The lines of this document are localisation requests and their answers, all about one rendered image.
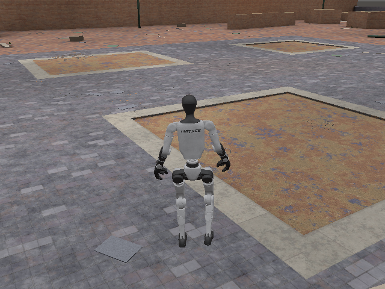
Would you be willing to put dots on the robot left foot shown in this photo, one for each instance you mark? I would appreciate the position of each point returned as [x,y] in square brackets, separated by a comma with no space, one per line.
[182,242]

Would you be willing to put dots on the left robot hand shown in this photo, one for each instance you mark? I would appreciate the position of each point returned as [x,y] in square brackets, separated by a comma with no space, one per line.
[161,171]

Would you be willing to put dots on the right robot hand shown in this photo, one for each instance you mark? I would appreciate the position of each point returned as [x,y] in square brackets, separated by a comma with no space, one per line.
[221,163]

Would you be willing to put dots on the left robot forearm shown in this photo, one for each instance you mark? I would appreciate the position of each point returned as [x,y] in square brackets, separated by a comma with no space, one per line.
[161,160]

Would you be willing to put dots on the right robot upper arm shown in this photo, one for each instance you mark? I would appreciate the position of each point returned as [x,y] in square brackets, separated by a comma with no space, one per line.
[209,125]

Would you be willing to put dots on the robot left shin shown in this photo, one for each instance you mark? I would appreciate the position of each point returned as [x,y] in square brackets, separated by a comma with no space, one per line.
[181,219]

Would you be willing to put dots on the right robot forearm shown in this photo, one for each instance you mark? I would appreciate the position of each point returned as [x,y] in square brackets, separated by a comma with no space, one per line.
[223,154]

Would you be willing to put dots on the left robot upper arm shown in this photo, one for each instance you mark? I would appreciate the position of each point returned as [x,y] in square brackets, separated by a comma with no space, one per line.
[172,127]

